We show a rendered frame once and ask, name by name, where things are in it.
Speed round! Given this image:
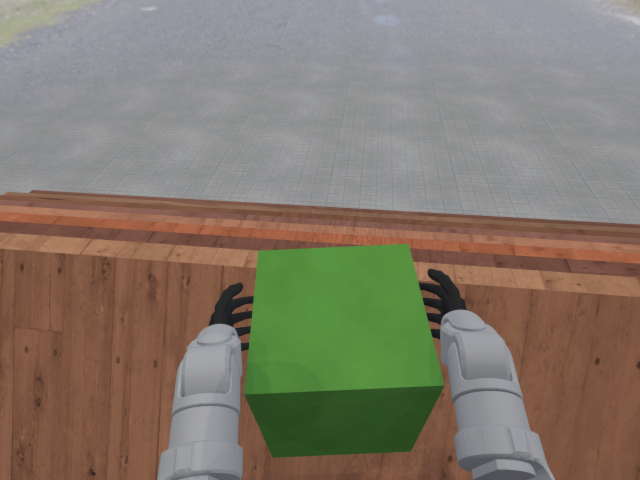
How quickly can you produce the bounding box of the right robot forearm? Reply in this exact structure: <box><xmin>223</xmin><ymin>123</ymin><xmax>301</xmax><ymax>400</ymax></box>
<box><xmin>440</xmin><ymin>310</ymin><xmax>555</xmax><ymax>480</ymax></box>

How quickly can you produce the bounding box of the left robot forearm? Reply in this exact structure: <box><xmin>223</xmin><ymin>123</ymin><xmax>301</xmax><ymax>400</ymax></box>
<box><xmin>157</xmin><ymin>324</ymin><xmax>243</xmax><ymax>480</ymax></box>

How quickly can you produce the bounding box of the robot right hand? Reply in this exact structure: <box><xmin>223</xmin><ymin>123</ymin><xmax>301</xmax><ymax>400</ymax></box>
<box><xmin>419</xmin><ymin>269</ymin><xmax>467</xmax><ymax>339</ymax></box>

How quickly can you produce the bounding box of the robot left hand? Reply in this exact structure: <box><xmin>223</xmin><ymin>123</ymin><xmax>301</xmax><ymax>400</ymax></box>
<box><xmin>209</xmin><ymin>283</ymin><xmax>254</xmax><ymax>351</ymax></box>

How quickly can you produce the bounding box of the carton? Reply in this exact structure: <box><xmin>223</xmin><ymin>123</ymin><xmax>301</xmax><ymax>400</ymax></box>
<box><xmin>244</xmin><ymin>244</ymin><xmax>445</xmax><ymax>458</ymax></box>

